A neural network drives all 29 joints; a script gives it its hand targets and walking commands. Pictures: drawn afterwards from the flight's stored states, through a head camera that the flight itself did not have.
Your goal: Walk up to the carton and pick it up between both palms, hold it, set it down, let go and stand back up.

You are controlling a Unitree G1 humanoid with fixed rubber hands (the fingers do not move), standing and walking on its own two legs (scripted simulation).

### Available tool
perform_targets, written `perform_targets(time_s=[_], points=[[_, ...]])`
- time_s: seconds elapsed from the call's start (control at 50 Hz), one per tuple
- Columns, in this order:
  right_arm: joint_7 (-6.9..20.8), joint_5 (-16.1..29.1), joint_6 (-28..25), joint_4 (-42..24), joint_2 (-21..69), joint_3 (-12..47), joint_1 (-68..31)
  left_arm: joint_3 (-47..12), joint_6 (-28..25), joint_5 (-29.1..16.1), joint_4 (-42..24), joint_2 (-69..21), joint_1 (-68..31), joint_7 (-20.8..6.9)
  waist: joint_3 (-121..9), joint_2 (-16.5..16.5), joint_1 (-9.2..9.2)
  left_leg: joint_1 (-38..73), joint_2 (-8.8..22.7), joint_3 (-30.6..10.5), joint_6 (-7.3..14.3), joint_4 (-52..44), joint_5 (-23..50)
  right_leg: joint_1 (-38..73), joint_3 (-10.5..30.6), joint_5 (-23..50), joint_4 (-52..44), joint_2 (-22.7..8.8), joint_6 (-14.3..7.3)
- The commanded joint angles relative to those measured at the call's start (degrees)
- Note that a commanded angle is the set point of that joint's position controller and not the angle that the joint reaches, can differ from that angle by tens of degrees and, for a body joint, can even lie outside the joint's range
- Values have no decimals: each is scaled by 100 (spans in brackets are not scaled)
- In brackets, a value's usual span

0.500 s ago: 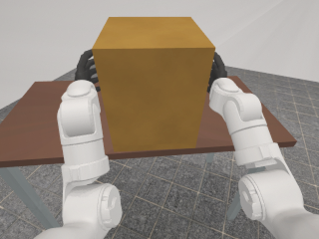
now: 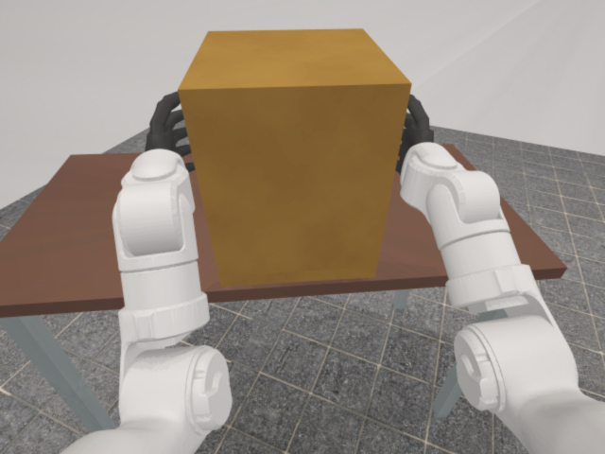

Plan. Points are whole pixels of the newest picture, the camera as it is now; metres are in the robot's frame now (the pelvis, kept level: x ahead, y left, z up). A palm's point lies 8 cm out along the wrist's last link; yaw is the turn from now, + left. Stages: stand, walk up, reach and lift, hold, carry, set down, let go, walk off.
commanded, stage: hold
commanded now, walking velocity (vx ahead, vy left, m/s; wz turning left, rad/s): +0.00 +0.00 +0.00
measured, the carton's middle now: (292, 155) +0.41 +0.01 +0.25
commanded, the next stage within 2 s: none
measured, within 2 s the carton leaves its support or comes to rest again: neither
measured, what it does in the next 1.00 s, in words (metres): stands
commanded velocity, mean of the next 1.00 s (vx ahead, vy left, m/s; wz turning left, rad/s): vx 0.00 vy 0.00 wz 0.00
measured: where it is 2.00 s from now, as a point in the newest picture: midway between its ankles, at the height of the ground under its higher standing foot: outside the picture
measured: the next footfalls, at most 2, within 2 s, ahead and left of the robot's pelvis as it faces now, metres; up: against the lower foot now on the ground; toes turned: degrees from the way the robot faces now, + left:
none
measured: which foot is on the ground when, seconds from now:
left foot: down 0.00-1.00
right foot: down 0.00-1.00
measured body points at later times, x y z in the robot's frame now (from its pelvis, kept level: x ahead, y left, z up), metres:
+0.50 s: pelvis +0.00 +0.00 +0.00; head -0.06 +0.03 +0.45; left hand +0.37 +0.15 +0.27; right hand +0.38 -0.14 +0.27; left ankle +0.04 +0.09 -0.75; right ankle +0.01 -0.07 -0.75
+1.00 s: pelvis +0.00 +0.00 +0.00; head -0.07 +0.03 +0.44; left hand +0.36 +0.15 +0.28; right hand +0.37 -0.14 +0.27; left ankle +0.04 +0.09 -0.75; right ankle +0.01 -0.07 -0.75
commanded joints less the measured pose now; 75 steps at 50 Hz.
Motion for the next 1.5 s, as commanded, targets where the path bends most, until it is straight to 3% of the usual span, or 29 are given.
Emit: perform_targets(time_s=[0.0, 0.48, 0.5, 0.52, 0.6, 0.78, 1.48], points=[[379, 439, -403, -1622, 1816, 1187, -4703, -2549, -371, -1188, -819, -2377, -4022, -817, -2397, 485, -48, 1145, 183, -293, -245, -25, 1048, 199, 313, 920, -101, -287, 458], [396, 448, -429, -1608, 1857, 1203, -4739, -2525, -389, -1182, -778, -2388, -4022, -821, -2398, 429, -37, 1158, 162, -288, -209, -17, 1064, 216, 331, 1020, -108, -309, 480], [300, 465, -402, -2067, 2285, 1448, -4517, -2598, -366, -1222, -1029, -2427, -4004, -917, -2642, 193, -77, 1260, 91, -212, -130, -3, 1423, 509, 364, 1485, -96, -323, 551], [234, 486, -353, -2184, 2281, 1453, -4539, -2539, -334, -1173, -1068, -2399, -3996, -997, -2683, 224, -73, 1356, 63, -211, -115, 4, 1600, 567, 366, 1726, -62, -348, 580], [182, 483, -271, -2075, 2063, 1346, -4473, -2527, -206, -1004, -1075, -2332, -3962, -1106, -2327, 488, -39, 1421, 107, -195, -214, -53, 1417, 365, 278, 1115, -137, -303, 475], [252, 302, -345, -1869, 1956, 1125, -4605, -2446, -230, -952, -752, -2381, -4017, -1096, -2026, 484, -62, 1133, 175, -171, -254, -171, 662, 211, 210, 379, -157, -256, 443], [55, 428, -305, -2285, 2104, 1400, -4335, -2460, -151, -908, -1094, -2260, -3747, -1247, -2175, 429, -44, 1265, 118, -144, -208, -67, 1217, 435, 271, 1138, -96, -358, 555]])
